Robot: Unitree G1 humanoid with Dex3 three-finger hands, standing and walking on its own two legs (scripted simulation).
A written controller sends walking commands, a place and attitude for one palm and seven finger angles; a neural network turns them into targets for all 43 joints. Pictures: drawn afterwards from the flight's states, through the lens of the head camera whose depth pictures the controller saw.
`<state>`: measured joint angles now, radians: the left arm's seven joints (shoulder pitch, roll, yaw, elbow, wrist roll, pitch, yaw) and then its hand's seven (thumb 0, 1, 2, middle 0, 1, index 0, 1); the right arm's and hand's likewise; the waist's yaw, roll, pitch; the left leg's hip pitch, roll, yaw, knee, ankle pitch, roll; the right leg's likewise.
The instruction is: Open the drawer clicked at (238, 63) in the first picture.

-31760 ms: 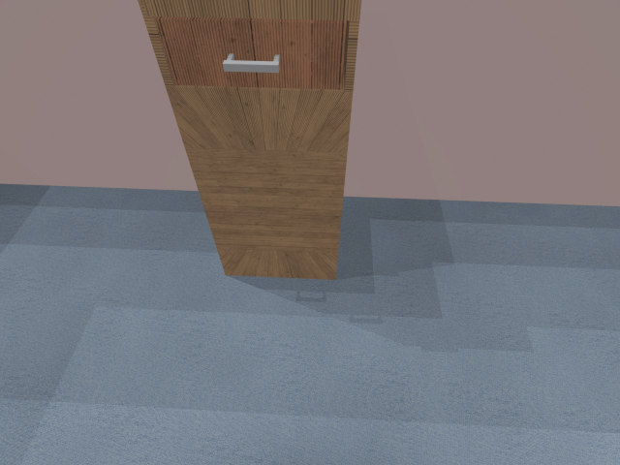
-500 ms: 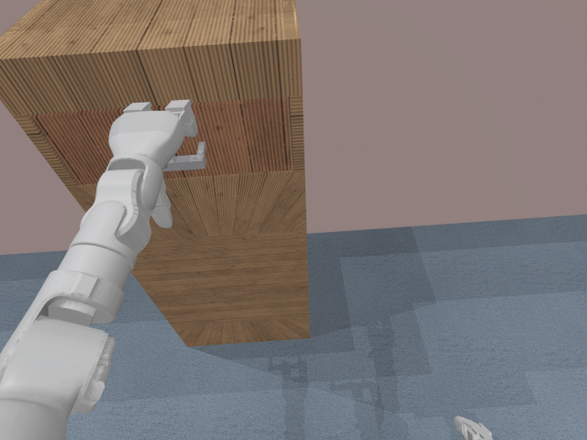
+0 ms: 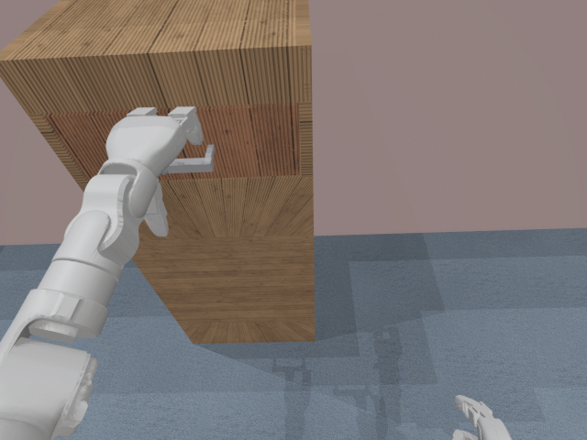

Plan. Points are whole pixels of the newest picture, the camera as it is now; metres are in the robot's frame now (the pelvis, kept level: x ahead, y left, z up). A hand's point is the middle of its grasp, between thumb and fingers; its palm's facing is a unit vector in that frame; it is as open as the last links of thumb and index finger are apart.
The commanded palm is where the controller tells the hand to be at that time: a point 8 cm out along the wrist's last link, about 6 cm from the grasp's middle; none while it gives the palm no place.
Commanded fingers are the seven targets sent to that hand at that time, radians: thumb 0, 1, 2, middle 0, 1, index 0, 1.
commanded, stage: re-aim the fingers above the handle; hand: left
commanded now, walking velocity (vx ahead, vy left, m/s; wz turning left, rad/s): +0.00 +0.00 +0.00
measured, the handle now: (178, 158) +0.51 +0.23 +0.10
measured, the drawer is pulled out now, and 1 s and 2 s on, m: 0.00 0.00 0.00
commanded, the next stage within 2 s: lower the fingers behind the handle in 1.92 s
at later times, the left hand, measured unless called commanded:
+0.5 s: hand (176, 169) +0.42 +0.19 +0.16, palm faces +0.04 -0.01 -1.00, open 13.9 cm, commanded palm +0.40 +0.21 +0.22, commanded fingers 0.00 -0.50 0.30 -0.30 -1.20 -0.30 -1.20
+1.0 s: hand (159, 160) +0.43 +0.22 +0.17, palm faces +0.06 +0.00 -1.00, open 13.9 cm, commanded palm +0.40 +0.22 +0.22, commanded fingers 0.00 -0.50 0.30 -0.30 -1.20 -0.30 -1.20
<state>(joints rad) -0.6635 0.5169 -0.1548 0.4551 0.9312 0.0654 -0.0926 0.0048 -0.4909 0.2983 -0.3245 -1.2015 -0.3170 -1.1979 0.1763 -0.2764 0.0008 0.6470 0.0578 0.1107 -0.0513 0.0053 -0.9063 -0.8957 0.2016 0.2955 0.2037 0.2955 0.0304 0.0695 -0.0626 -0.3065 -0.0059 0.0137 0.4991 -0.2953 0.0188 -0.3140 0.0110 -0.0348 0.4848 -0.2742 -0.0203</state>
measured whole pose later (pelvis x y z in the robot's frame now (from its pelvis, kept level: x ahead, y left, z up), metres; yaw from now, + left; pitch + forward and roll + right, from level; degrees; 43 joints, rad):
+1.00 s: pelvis -0.02 +0.00 +0.00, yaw -1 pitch +5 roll +0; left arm -0.77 0.52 -0.11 0.65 0.98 0.04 -0.03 0.01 -0.49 0.30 -0.33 -1.20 -0.32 -1.20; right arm 0.17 -0.26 0.02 0.68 0.06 0.09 -0.07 0.01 -0.91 -0.90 0.20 0.30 0.20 0.30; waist 0.00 0.06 -0.05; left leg -0.30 0.00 0.03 0.47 -0.26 0.02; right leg -0.32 0.01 -0.02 0.47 -0.24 -0.02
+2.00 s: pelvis -0.01 +0.00 +0.00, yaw -2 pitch +7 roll +0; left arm -0.91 0.52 -0.13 0.79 0.99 0.16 0.04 0.01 -0.49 0.30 -0.32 -1.21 -0.33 -1.23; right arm 0.18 -0.26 0.04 0.70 0.06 0.13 -0.04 0.00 -0.91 -0.90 0.20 0.30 0.20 0.30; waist 0.00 0.08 -0.08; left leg -0.34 -0.01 0.04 0.47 -0.26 0.02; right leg -0.36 0.01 0.00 0.47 -0.24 -0.01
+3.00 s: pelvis -0.02 +0.00 -0.01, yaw -1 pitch +9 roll +0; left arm -0.77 0.50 -0.10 0.80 1.03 0.02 0.09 0.00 -0.49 0.30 -0.31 -1.21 -0.29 -1.23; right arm 0.28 -0.28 -0.01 0.69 0.05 0.11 -0.05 0.01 -0.91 -0.90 0.20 0.30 0.21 0.30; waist -0.02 0.05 -0.09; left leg -0.44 0.00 0.04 0.58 -0.31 0.03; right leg -0.46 0.02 -0.01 0.57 -0.27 -0.02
